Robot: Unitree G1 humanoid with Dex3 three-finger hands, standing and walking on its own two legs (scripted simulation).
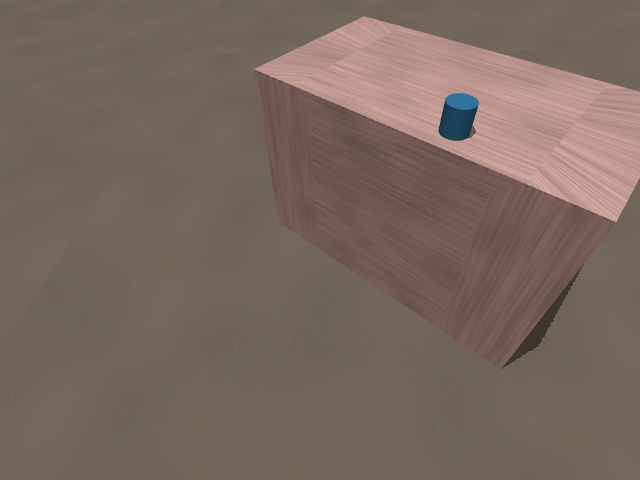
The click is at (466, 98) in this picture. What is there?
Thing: squat round
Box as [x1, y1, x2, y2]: [439, 93, 478, 140]
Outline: 455,93 447,96 445,99 439,126 439,133 448,139 460,140 466,138 469,134 478,101 470,95
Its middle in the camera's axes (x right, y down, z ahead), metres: +0.33 -0.29 +0.93
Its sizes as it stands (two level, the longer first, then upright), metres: 0.076 0.076 0.083
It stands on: a support 0.70 m high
